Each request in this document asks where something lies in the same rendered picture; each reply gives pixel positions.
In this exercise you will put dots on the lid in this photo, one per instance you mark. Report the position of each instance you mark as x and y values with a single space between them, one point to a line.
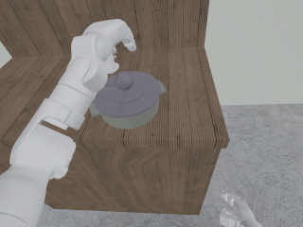
117 103

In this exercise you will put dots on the knob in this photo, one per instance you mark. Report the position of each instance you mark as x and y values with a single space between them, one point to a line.
124 80

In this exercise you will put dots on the left robot forearm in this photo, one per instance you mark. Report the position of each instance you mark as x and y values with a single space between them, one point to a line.
84 76

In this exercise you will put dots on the left robot hand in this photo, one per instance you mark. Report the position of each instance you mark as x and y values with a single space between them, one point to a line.
118 31

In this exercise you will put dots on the table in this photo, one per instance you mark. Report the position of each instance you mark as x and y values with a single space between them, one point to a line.
162 167

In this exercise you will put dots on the pot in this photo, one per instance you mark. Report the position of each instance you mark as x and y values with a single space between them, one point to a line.
132 122

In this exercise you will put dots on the right robot hand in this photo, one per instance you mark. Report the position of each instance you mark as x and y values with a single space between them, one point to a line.
241 212

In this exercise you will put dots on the left robot upper arm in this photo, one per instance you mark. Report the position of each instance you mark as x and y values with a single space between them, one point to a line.
45 155

